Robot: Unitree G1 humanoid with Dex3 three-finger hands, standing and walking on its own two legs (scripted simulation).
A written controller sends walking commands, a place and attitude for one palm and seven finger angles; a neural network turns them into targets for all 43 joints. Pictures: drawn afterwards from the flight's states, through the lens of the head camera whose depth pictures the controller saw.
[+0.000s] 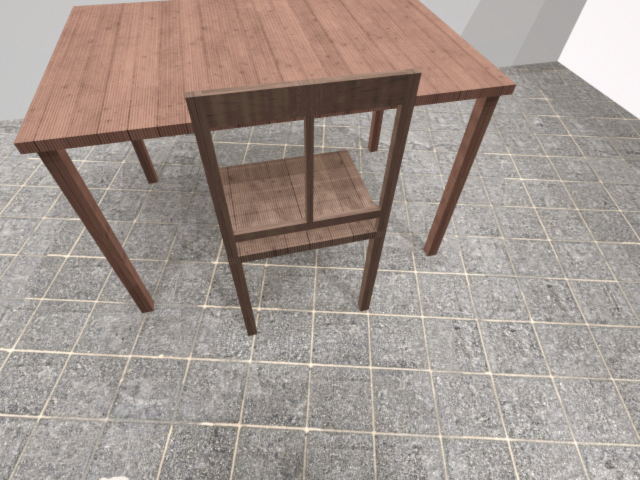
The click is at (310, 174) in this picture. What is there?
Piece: chair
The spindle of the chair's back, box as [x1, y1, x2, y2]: [304, 115, 313, 222]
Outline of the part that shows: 313,115 304,117 305,217 307,222 312,221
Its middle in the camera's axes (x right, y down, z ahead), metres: -0.03 -0.15 +0.87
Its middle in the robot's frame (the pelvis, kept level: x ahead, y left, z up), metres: +0.74 +0.06 -0.09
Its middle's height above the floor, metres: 0.68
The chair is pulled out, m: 0.00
